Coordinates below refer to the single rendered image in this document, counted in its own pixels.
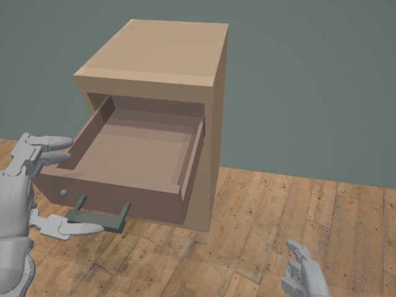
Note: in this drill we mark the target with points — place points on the cabinet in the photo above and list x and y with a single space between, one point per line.
168 60

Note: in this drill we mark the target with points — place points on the left robot hand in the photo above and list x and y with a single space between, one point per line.
17 194

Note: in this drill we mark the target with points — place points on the drawer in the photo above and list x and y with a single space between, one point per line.
144 151

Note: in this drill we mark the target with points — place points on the right robot hand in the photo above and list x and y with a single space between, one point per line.
310 278

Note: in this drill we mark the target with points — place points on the robot left forearm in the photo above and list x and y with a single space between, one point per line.
17 268

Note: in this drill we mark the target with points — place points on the handle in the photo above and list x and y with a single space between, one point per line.
109 223

